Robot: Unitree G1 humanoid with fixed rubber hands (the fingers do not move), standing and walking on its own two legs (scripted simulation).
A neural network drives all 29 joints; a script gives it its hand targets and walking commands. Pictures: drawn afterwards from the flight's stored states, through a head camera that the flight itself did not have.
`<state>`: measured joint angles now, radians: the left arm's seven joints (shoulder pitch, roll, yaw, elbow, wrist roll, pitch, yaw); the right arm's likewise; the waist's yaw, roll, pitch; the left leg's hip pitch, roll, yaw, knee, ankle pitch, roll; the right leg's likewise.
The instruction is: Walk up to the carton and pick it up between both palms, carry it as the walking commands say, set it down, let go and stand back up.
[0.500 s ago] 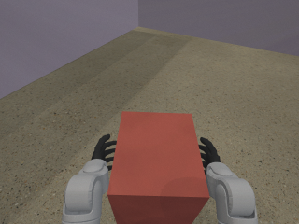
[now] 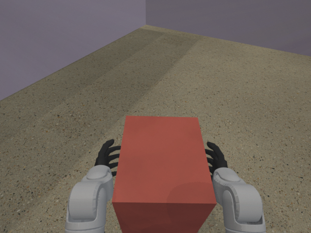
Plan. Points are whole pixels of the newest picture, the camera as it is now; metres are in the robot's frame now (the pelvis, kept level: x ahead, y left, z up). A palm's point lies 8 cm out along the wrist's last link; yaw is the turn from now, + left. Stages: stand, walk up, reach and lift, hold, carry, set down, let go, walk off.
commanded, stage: carry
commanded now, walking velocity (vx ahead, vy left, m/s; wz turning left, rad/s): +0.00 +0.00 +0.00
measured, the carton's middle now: (159, 184) +0.27 +0.00 +0.01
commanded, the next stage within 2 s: hold in 0.96 s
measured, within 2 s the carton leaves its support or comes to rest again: neither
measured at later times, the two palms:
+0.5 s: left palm (105, 166) +0.27 +0.13 +0.09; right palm (218, 169) +0.27 -0.13 +0.09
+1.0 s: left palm (109, 166) +0.28 +0.13 +0.08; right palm (218, 167) +0.28 -0.14 +0.08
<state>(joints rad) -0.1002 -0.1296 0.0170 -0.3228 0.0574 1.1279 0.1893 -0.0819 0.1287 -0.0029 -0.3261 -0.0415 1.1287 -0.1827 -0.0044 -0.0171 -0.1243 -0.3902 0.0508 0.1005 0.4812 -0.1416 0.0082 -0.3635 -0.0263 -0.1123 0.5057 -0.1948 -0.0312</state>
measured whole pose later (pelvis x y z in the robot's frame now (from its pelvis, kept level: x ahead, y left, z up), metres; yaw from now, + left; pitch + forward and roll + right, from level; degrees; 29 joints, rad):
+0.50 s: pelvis +0.01 +0.00 +0.00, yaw +0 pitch +3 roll +0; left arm -0.09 -0.13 0.01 -0.33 0.06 1.11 0.19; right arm -0.07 0.13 0.00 -0.33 -0.05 1.11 -0.18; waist 0.00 -0.01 -0.12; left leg -0.37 0.06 0.10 0.50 -0.17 0.00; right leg -0.34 -0.02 -0.11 0.51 -0.22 -0.03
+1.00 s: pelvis +0.01 -0.01 +0.00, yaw -1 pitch -2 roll +0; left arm -0.13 -0.13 0.02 -0.19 0.13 1.01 0.13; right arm -0.12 0.13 -0.03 -0.20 -0.11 1.01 -0.12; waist 0.03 -0.02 -0.03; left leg -0.29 0.03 0.05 0.49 -0.20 0.00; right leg -0.26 0.00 -0.09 0.51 -0.23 -0.04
